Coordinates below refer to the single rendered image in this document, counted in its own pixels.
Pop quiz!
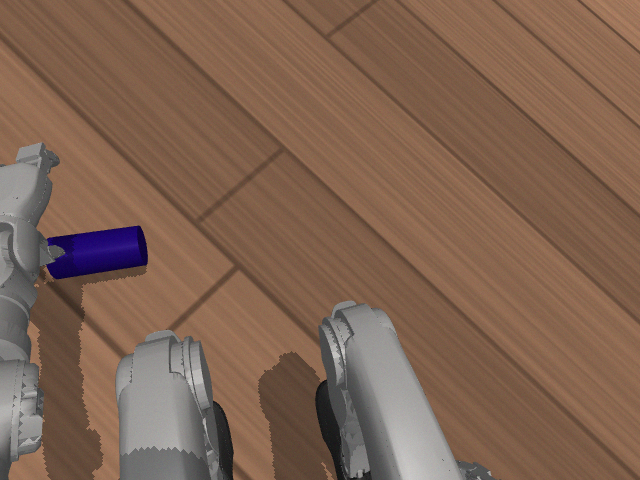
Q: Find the right robot hand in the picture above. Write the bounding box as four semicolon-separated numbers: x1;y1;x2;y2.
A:
456;460;502;480

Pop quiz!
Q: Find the right robot foot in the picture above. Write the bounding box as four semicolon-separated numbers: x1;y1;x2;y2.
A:
315;379;372;480

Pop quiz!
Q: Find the left robot foot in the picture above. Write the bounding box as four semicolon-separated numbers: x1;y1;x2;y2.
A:
213;401;234;480

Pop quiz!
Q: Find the can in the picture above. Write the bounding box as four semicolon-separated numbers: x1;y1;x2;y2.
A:
46;226;148;279

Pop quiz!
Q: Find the left robot arm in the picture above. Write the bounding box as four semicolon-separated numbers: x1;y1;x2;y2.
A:
0;215;44;480

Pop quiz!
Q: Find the left robot hand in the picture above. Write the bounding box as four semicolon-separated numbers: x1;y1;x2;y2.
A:
0;142;65;267

